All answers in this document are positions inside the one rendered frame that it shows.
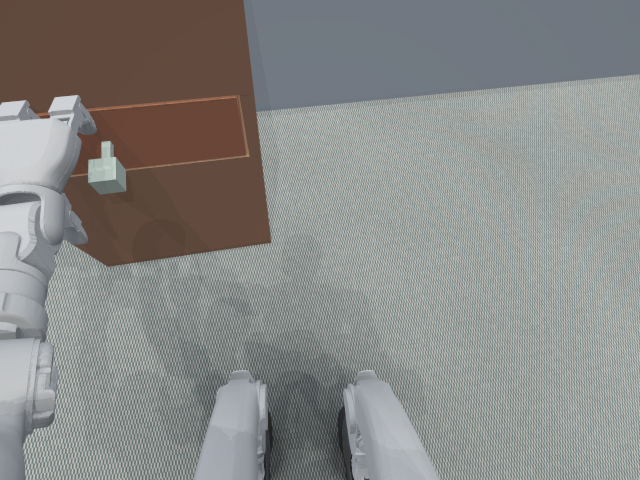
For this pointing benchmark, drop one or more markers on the robot left upper arm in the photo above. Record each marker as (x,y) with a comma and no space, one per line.
(28,386)

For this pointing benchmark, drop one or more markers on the cabinet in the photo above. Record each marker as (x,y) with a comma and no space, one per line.
(126,52)

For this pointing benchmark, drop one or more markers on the drawer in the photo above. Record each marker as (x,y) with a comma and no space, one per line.
(162,133)

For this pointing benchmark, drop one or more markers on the left robot thigh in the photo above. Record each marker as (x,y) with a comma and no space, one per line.
(239,416)

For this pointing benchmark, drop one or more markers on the handle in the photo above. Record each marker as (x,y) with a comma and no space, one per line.
(107,175)

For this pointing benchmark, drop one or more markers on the left robot hand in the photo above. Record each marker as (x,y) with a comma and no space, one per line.
(45,152)

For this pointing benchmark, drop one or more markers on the robot thigh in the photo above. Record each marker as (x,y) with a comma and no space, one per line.
(239,416)
(392,447)

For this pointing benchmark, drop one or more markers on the left robot forearm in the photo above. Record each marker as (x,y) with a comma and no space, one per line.
(31,233)

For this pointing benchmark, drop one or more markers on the right robot thigh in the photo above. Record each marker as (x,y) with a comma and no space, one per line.
(392,447)

